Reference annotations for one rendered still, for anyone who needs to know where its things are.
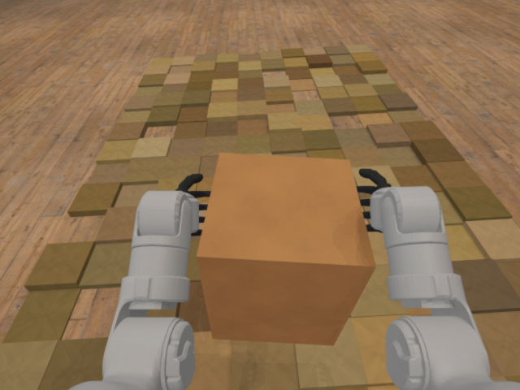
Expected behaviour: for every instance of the carton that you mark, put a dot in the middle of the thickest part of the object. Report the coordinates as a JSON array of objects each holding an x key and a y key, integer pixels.
[{"x": 284, "y": 253}]

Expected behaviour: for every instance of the robot right forearm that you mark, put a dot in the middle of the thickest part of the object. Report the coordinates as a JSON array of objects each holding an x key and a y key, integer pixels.
[{"x": 415, "y": 237}]

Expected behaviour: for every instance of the right robot upper arm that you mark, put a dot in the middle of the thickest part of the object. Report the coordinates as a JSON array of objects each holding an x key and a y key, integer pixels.
[{"x": 438, "y": 353}]

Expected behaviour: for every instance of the robot left forearm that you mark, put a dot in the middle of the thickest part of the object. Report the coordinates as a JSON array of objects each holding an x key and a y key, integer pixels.
[{"x": 157, "y": 275}]

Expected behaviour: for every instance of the robot right hand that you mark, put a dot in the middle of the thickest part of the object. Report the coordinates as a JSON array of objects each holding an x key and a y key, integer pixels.
[{"x": 377, "y": 179}]

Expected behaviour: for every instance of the left robot upper arm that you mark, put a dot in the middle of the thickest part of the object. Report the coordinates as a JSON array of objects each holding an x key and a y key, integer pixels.
[{"x": 148, "y": 353}]

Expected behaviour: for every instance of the robot left hand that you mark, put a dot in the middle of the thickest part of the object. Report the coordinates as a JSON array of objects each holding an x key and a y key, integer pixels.
[{"x": 185, "y": 185}]

